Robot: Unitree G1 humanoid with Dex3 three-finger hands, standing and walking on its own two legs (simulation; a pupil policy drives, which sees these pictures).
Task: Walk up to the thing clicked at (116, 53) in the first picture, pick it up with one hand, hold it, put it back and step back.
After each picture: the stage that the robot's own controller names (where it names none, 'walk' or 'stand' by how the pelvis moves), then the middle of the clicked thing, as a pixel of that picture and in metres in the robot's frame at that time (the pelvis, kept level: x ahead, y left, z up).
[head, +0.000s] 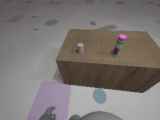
stand; (118, 47) +0.76 -0.21 -0.04
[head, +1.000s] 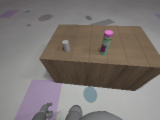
rise first; (105, 44) +0.70 -0.06 +0.00
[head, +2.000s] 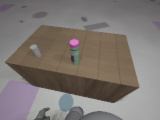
stand; (74, 53) +0.52 +0.22 -0.01
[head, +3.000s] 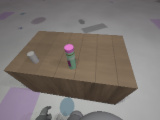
stand; (71, 58) +0.50 +0.22 -0.02
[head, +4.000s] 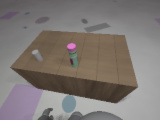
stand; (73, 56) +0.53 +0.21 -0.03
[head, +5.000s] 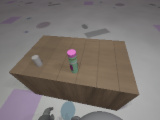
stand; (73, 62) +0.49 +0.21 -0.04
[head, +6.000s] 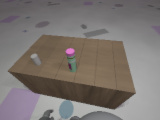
stand; (71, 61) +0.50 +0.22 -0.04
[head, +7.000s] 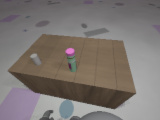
stand; (71, 61) +0.50 +0.22 -0.04
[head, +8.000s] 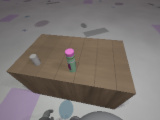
rise first; (71, 61) +0.49 +0.23 -0.04
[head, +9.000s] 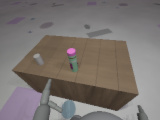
rise first; (73, 61) +0.50 +0.23 -0.03
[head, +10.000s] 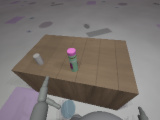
go down; (73, 61) +0.50 +0.23 -0.03
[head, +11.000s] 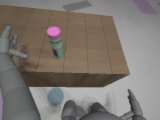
go down; (57, 46) +0.50 +0.22 +0.03
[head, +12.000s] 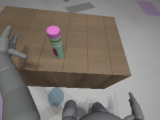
approach; (57, 45) +0.51 +0.23 +0.04
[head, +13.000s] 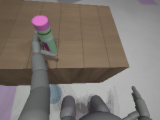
close in; (47, 39) +0.52 +0.24 +0.07
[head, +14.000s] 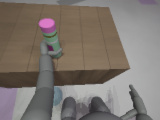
lift; (52, 41) +0.51 +0.21 +0.07
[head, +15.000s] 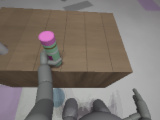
lift; (52, 51) +0.44 +0.23 +0.07
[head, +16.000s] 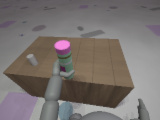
lift; (66, 62) +0.32 +0.17 +0.18
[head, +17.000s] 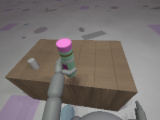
hold; (68, 60) +0.33 +0.17 +0.19
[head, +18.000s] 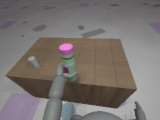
hold; (69, 64) +0.34 +0.17 +0.14
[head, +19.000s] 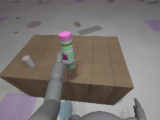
crouch; (68, 52) +0.42 +0.18 +0.15
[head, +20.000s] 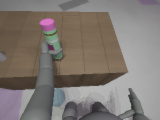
lower; (53, 42) +0.51 +0.21 +0.07
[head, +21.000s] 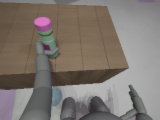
lower; (48, 41) +0.52 +0.22 +0.07
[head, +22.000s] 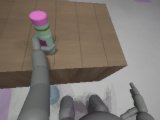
lower; (45, 36) +0.53 +0.23 +0.08
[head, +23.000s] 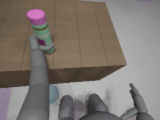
lower; (43, 35) +0.53 +0.23 +0.08
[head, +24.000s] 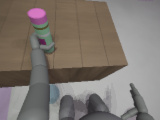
rest; (44, 35) +0.54 +0.23 +0.08
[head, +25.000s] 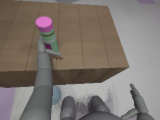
withdraw; (50, 40) +0.52 +0.22 +0.07
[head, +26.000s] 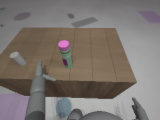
sink last; (66, 56) +0.48 +0.20 +0.02
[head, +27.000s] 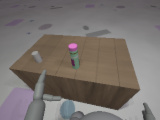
stand; (74, 57) +0.52 +0.22 +0.02
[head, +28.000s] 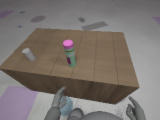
stand; (70, 55) +0.50 +0.22 +0.03
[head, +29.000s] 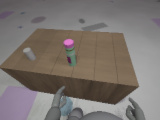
stand; (70, 54) +0.51 +0.22 +0.03
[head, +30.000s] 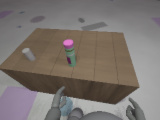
stand; (70, 54) +0.50 +0.22 +0.03
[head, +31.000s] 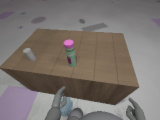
stand; (70, 54) +0.51 +0.22 +0.03
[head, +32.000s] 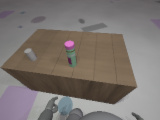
stand; (71, 55) +0.51 +0.22 +0.01
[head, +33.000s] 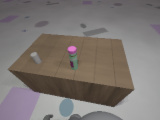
walk; (73, 59) +0.53 +0.21 -0.04
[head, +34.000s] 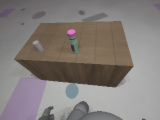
walk; (73, 43) +0.65 +0.24 -0.02
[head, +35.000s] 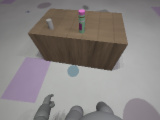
walk; (81, 22) +0.98 +0.18 -0.01
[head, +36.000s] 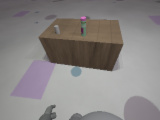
stand; (83, 27) +1.12 +0.21 -0.02
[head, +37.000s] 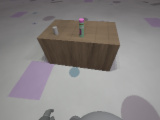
stand; (81, 28) +1.13 +0.23 -0.04
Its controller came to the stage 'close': yes
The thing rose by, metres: 0.22
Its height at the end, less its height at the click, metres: +0.00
